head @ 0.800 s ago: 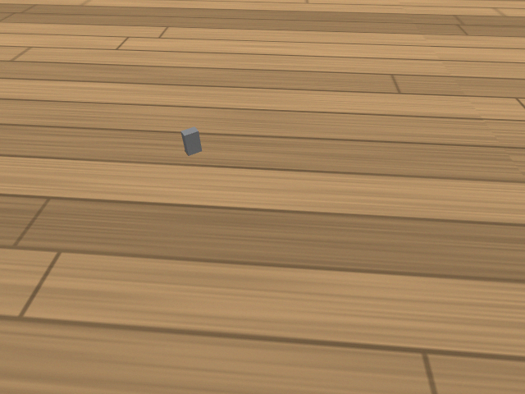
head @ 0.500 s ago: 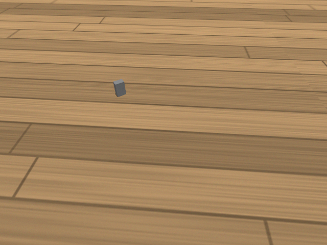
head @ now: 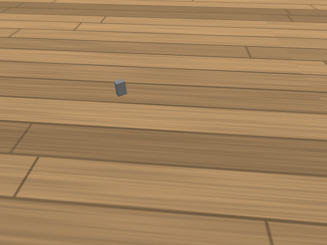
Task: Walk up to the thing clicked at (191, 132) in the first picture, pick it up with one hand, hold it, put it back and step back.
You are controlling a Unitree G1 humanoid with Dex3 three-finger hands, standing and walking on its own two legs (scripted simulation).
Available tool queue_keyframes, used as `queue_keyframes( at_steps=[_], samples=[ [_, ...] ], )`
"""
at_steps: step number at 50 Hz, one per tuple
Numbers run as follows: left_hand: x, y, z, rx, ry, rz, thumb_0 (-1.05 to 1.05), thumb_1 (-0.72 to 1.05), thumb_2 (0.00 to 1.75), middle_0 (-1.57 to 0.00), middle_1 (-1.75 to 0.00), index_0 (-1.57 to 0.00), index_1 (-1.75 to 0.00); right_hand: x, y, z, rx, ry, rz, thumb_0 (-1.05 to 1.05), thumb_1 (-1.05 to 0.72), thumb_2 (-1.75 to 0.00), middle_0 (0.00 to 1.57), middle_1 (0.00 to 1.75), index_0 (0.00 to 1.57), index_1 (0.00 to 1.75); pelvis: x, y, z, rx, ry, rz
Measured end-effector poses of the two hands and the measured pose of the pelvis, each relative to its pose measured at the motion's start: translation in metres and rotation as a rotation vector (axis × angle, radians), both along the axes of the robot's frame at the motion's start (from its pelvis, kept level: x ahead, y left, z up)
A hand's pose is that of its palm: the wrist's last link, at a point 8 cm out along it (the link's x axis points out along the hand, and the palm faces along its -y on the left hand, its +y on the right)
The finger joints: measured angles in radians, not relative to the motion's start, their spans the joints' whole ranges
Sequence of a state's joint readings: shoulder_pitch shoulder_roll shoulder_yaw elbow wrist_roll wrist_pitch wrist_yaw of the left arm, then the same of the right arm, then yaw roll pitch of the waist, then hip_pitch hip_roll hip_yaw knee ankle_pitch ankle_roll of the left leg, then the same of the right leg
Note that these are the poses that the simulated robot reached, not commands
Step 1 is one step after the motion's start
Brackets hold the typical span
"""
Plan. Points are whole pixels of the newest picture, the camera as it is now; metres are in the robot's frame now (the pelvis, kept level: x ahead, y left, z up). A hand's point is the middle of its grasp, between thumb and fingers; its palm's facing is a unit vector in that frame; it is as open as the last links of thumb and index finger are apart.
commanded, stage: stand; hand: left
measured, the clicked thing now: (120, 87) +1.63 +0.46 -0.71
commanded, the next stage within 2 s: walk up in 0.32 s
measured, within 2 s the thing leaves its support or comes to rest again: neither
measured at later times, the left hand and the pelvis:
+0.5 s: hand out of the picture +0.08 +0.29 -0.16, palm faces +0.07 -0.93 -0.36, open 7.3 cm; pelvis +0.03 +0.01 -0.01, yaw +4 degrees
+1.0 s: hand (48, 198) +0.30 +0.39 -0.15, palm faces +0.05 -0.94 -0.34, open 7.3 cm; pelvis +0.24 +0.10 -0.01, yaw +7 degrees
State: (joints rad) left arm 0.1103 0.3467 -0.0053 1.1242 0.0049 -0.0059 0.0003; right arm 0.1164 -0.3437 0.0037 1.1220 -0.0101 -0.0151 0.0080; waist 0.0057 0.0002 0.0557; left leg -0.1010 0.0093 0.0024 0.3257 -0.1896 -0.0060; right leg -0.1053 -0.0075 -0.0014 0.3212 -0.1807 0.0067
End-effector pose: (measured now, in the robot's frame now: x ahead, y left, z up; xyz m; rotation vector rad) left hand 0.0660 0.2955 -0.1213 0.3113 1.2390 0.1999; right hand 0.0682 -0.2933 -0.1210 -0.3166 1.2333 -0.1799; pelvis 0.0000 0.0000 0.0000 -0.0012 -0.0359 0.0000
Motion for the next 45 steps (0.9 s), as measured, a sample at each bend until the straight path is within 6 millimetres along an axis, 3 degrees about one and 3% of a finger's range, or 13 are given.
queue_keyframes(
  at_steps=[17,22,27,33,36,38,45],
  samples=[
    [0.004,0.001,-0.001,-0.009,0.005,0.004,0.01,0.91,0.9,-0.2,-0.3,-0.21,-0.3,0.008,0.0,0.001,0.001,0.001,0.003,0.01,-0.91,-0.9,0.2,0.29,0.2,0.3,0.006,0.001,0.0,-0.002,0.01,0.007],
    [0.008,0.017,0.001,-0.001,-0.068,0.022,0.01,0.91,0.9,-0.2,-0.3,-0.21,-0.3,0.019,-0.012,-0.001,0.0,-0.014,0.03,0.01,-0.91,-0.9,0.2,0.3,0.2,0.3,0.02,0.002,-0.009,-0.012,0.028,0.034],
    [-0.006,0.047,0.006,0.04,-0.07,0.088,0.01,0.91,0.9,-0.2,-0.3,-0.21,-0.3,0.061,-0.009,0.004,-0.034,-0.005,0.096,0.01,-0.91,-0.9,0.2,0.29,0.2,0.3,0.042,0.016,-0.012,-0.027,0.02,0.079],
    [-0.011,0.097,-0.003,0.062,0.028,0.144,0.01,0.9,0.9,-0.2,-0.3,-0.21,-0.3,0.144,0.022,0.018,-0.056,-0.095,0.173,0.01,-0.91,-0.9,0.2,0.29,0.2,0.3,0.086,0.05,-0.018,-0.028,0.009,0.11],
    [0.008,0.123,-0.018,0.065,0.06,0.152,0.01,0.91,0.9,-0.2,-0.3,-0.21,-0.3,0.179,0.042,0.017,-0.083,-0.159,0.176,0.01,-0.91,-0.9,0.2,0.29,0.2,0.3,0.11,0.072,-0.03,0.011,-0.006,0.108],
    [0.03,0.13,-0.02,0.057,0.067,0.139,0.01,0.91,0.9,-0.2,-0.3,-0.21,-0.3,0.19,0.054,0.017,-0.079,-0.192,0.158,0.01,-0.91,-0.9,0.2,0.29,0.2,0.3,0.126,0.082,-0.031,0.011,-0.011,0.11],
    [0.149,0.135,0.0,0.01,-0.095,0.067,0.01,0.91,0.9,-0.2,-0.3,-0.21,-0.3,0.199,0.079,0.019,-0.037,-0.105,0.111,0.01,-0.91,-0.9,0.2,0.3,0.2,0.3,0.188,0.098,-0.013,0.027,-0.025,0.127]
  ],
)
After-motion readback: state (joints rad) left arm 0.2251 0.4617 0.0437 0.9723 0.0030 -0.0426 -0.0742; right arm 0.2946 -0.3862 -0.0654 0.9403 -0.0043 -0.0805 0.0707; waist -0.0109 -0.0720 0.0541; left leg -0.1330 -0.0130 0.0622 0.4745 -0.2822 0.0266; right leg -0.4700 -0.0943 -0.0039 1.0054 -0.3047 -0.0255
